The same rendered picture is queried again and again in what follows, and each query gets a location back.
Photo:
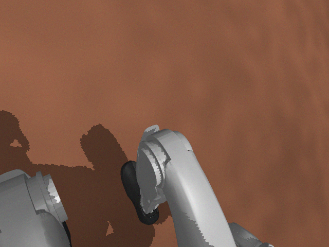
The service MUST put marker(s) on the left robot foot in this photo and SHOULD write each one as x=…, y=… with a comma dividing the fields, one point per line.
x=67, y=232

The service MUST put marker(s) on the right robot foot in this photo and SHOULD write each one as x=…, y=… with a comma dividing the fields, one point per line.
x=132, y=189

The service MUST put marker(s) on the right robot hand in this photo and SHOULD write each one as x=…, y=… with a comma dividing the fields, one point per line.
x=242, y=237

